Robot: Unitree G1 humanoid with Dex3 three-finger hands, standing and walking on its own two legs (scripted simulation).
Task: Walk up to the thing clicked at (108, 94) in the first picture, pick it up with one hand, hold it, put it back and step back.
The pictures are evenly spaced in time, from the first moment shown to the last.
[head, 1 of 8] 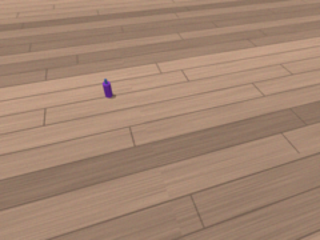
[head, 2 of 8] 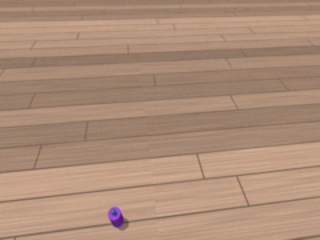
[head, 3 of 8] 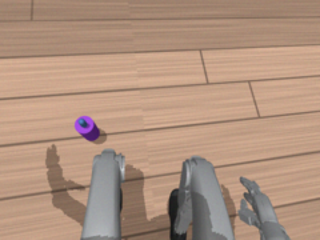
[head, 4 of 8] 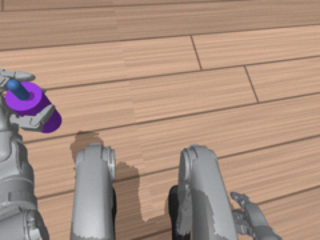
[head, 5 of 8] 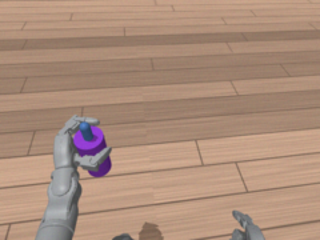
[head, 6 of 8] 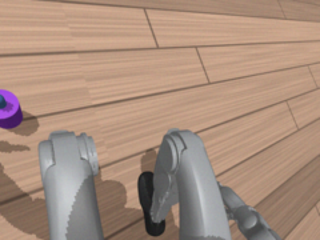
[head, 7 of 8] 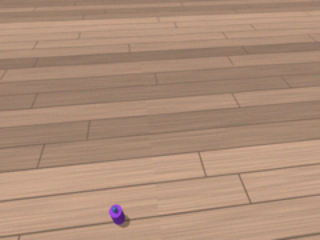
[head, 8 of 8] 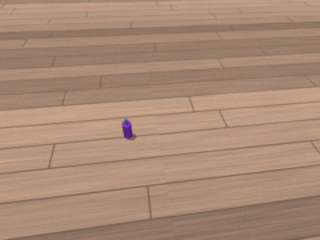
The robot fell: no
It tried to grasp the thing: yes
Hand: left
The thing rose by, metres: 0.68
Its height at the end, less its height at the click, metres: +0.00
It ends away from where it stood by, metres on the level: 0.01
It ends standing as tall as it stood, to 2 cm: yes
